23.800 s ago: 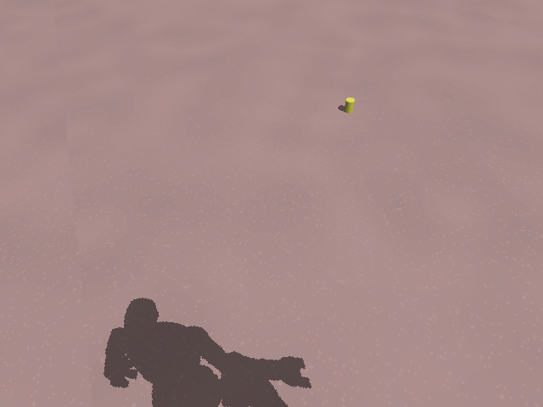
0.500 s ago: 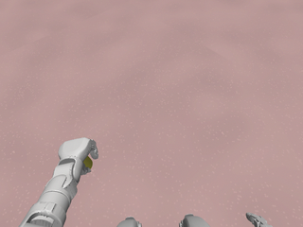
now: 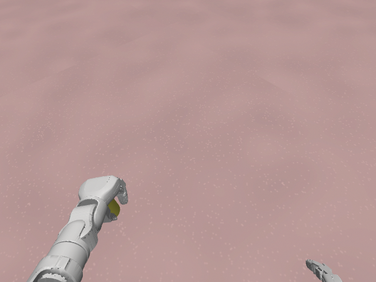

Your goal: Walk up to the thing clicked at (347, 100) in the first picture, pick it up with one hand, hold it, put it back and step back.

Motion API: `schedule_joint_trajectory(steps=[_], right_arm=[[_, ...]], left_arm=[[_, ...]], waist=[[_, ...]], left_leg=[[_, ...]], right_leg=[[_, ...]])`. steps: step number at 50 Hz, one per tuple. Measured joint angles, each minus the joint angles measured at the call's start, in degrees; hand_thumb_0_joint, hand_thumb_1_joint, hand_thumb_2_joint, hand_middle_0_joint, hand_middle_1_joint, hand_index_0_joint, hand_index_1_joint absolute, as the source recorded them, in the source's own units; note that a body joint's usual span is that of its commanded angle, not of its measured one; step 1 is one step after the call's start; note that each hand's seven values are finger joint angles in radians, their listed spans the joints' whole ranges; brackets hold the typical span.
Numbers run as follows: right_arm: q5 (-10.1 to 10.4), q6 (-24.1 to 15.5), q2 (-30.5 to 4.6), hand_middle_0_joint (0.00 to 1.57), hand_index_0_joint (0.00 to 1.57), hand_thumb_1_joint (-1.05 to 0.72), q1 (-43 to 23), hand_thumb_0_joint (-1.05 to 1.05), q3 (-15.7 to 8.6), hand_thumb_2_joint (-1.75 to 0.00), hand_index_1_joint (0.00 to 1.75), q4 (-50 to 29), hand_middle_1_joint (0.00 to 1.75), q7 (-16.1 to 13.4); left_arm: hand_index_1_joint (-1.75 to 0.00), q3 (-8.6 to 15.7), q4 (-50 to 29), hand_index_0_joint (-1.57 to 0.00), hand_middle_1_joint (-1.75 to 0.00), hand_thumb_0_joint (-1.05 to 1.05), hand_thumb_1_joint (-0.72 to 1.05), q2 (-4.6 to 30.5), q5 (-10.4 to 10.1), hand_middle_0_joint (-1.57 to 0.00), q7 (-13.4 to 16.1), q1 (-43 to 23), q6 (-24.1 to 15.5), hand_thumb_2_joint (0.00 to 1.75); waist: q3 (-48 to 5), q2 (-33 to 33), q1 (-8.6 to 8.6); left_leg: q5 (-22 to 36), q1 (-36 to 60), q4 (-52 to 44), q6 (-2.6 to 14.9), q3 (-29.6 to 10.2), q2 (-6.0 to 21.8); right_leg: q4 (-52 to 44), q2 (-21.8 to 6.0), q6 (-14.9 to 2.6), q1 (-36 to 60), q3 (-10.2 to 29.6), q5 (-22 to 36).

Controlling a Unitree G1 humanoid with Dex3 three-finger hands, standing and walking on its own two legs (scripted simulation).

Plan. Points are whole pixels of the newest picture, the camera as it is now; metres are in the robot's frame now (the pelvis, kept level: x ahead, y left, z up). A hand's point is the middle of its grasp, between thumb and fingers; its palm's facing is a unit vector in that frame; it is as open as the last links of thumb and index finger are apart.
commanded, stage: hold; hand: left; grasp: from above
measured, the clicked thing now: (105, 205) +0.33 +0.24 -0.08
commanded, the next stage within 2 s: crouch in 1.52 s
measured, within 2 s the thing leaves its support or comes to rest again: neither
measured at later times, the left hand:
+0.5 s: hand (105, 215) +0.28 +0.21 -0.03, palm faces -0.45 -0.06 -0.89, open 6.5 cm
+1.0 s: hand (103, 217) +0.27 +0.21 -0.02, palm faces -0.45 -0.05 -0.89, open 6.6 cm
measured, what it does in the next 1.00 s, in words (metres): stands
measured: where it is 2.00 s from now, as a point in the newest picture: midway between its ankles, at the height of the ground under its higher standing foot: outside the picture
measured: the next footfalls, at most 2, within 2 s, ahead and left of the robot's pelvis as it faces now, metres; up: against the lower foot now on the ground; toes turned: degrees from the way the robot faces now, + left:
none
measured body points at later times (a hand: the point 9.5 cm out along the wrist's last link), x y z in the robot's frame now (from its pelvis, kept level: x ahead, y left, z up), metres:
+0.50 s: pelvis -0.02 +0.00 +0.01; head -0.01 -0.03 +0.46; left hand +0.30 +0.21 +0.02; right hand +0.11 -0.26 -0.11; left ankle +0.00 +0.12 -0.72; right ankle -0.01 -0.13 -0.72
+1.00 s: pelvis -0.02 -0.01 +0.01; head -0.02 -0.03 +0.46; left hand +0.29 +0.21 +0.03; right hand +0.12 -0.26 -0.10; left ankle +0.00 +0.12 -0.72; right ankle -0.01 -0.13 -0.72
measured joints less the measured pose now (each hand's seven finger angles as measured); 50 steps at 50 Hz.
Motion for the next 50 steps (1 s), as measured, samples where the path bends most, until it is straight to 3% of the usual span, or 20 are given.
schedule_joint_trajectory(steps=[50], right_arm=[[1.0, 1.3, -0.1, 0.20, 0.20, -0.92, -3.6, 0.01, 1.6, -0.90, 0.30, -1.6, 0.30, -1.3]], left_arm=[[-0.73, -1.2, -8.2, -0.94, -0.73, -0.09, 0.27, 0.9, -1.0, -0.67, -5.8, 3.3, -0.8, 0.46]], waist=[[3.7, 1.0, 1.98]], left_leg=[[6.3, 9.4, -9.8, -0.31, 0.5, -0.1]], right_leg=[[-7.9, -0.1, -0.39, 8.3, 0.4, 5.5]])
